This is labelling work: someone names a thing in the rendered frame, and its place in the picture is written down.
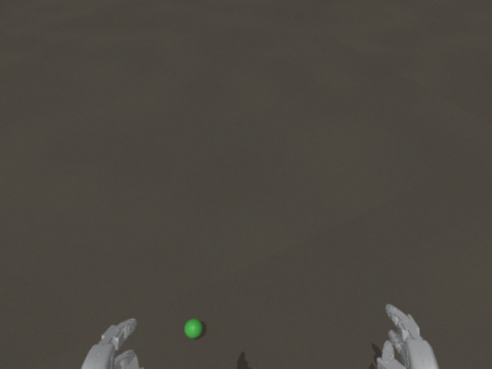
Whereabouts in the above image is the right robot hand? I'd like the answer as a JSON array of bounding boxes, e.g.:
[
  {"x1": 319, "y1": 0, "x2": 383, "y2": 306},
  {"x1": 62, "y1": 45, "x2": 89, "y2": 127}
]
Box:
[{"x1": 377, "y1": 304, "x2": 439, "y2": 369}]

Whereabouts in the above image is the left robot hand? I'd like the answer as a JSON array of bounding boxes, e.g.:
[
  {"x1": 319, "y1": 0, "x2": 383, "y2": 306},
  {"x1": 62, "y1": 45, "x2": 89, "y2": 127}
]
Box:
[{"x1": 81, "y1": 318, "x2": 144, "y2": 369}]

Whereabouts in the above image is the ball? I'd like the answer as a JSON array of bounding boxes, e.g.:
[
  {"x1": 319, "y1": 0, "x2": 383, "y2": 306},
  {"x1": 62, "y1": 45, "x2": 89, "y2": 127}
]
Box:
[{"x1": 184, "y1": 318, "x2": 202, "y2": 338}]

